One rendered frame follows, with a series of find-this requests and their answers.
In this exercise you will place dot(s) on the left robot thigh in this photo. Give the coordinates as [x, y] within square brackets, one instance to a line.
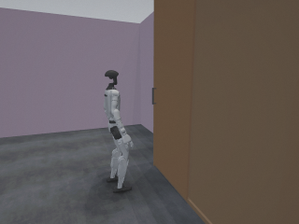
[116, 152]

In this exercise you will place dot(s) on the left robot shin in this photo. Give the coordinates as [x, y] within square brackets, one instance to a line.
[114, 166]

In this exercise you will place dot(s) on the wardrobe door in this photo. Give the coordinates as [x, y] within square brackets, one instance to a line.
[244, 54]
[174, 44]

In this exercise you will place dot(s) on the right robot forearm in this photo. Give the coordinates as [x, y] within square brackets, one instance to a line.
[117, 119]

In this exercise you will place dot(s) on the right robot hand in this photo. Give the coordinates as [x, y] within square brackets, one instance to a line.
[127, 139]

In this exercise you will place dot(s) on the robot right upper arm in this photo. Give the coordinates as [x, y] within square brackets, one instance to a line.
[114, 100]

